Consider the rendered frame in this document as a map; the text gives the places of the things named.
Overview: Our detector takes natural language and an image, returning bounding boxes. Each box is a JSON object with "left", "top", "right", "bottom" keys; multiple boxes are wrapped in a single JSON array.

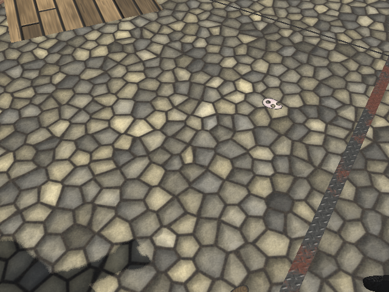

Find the robot right hand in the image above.
[{"left": 363, "top": 275, "right": 389, "bottom": 292}]

